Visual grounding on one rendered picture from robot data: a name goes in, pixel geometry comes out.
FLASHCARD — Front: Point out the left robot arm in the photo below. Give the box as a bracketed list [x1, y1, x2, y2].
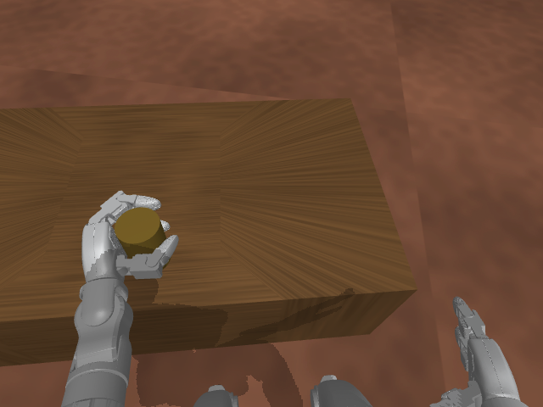
[61, 277, 133, 407]

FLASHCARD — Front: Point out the can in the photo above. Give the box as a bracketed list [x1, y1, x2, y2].
[115, 207, 171, 269]

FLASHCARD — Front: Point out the left robot hand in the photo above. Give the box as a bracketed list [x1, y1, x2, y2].
[81, 191, 179, 283]

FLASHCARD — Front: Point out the right robot hand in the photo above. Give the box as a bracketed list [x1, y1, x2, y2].
[430, 297, 520, 407]

